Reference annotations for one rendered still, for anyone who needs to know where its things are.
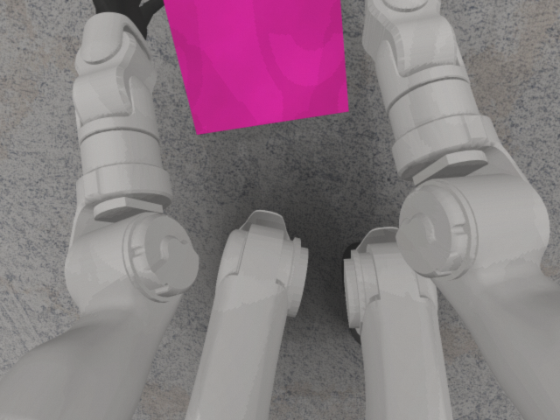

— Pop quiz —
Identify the left robot upper arm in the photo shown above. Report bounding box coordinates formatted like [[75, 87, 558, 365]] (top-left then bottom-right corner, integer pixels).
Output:
[[0, 212, 199, 420]]

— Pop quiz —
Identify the robot right forearm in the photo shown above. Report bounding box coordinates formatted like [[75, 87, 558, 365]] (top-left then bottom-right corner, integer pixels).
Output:
[[362, 0, 533, 187]]

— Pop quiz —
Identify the robot left forearm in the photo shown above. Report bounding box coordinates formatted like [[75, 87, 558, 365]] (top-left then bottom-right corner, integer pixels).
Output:
[[67, 12, 173, 253]]

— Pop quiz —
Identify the robot left thigh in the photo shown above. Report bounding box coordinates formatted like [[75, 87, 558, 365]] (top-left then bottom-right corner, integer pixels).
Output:
[[185, 224, 308, 420]]

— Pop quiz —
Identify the carton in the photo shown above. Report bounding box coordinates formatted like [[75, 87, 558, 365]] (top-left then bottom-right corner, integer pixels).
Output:
[[164, 0, 349, 135]]

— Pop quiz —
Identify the right robot upper arm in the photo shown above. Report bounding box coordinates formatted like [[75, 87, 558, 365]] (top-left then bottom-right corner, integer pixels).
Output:
[[395, 173, 560, 420]]

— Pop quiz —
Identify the left robot shin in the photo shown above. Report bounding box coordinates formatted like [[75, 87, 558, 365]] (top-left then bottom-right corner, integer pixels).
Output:
[[215, 210, 290, 294]]

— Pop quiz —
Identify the robot left hand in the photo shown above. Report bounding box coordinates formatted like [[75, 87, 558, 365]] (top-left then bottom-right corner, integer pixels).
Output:
[[93, 0, 165, 40]]

